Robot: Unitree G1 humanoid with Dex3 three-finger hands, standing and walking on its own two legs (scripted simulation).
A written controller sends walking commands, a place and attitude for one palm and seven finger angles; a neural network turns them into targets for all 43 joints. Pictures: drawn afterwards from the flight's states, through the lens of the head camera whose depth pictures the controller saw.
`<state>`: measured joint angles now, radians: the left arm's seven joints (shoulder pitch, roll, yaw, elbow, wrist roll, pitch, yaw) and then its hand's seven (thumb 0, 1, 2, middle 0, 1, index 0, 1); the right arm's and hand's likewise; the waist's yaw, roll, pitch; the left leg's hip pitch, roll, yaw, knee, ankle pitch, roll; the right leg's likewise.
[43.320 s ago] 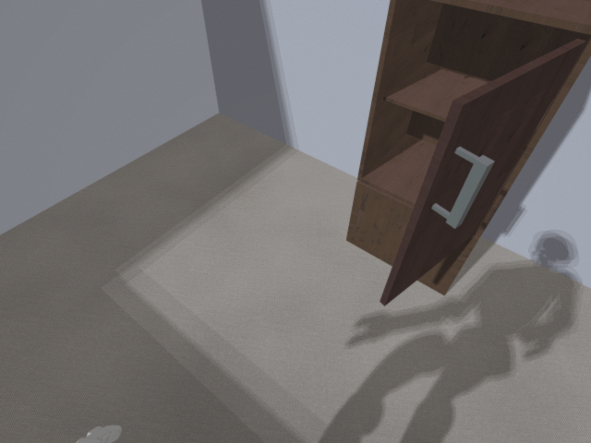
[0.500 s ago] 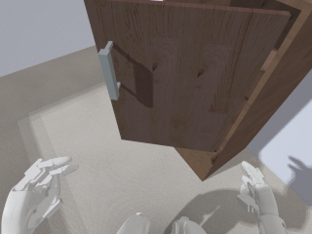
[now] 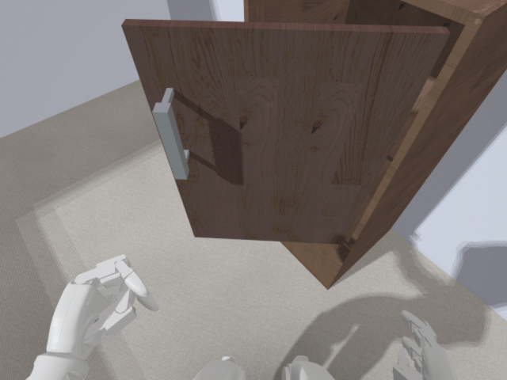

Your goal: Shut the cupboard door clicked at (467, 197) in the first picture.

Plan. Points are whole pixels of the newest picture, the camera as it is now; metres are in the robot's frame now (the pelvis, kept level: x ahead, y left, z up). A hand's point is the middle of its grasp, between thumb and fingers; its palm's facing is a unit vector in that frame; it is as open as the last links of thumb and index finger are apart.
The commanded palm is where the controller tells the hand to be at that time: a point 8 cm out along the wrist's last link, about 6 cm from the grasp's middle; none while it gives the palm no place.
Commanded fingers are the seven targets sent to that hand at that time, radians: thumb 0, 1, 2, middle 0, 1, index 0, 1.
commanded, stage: raise the hand and make a fist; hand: left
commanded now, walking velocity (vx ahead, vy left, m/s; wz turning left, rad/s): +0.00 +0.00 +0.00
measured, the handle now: (175, 136) +0.47 +0.17 +0.11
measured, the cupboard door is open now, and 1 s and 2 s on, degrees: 46 46 46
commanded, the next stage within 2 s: bring the fist close to the handle in 0.84 s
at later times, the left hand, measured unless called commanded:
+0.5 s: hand (80, 249) +0.26 +0.24 +0.12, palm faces +0.03 -1.00 -0.06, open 3.1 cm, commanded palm +0.22 +0.28 +0.11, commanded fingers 0.00 0.90 0.90 -1.30 -1.50 -1.30 -1.50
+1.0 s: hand (91, 271) +0.24 +0.22 +0.10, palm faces -0.01 -1.00 -0.03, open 3.1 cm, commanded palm +0.22 +0.28 +0.11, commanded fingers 0.00 0.90 0.90 -1.30 -1.50 -1.30 -1.50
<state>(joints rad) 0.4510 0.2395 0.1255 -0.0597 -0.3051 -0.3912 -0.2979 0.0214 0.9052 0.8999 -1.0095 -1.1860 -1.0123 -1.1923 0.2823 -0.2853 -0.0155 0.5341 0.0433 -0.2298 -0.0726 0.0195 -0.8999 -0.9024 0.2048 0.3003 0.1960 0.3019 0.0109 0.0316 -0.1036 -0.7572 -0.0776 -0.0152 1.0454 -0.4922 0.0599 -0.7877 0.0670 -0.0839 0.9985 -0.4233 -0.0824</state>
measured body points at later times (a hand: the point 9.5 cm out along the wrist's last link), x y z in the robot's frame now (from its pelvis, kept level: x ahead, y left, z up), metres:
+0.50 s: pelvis +0.02 +0.04 +0.02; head +0.06 +0.05 +0.47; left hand +0.25 +0.29 +0.12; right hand +0.21 -0.17 -0.04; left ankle +0.01 +0.08 -0.67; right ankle +0.04 -0.07 -0.67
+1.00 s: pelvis +0.01 +0.04 +0.02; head +0.03 +0.04 +0.47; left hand +0.23 +0.28 +0.11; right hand +0.19 -0.19 -0.04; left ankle +0.01 +0.08 -0.67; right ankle +0.04 -0.07 -0.67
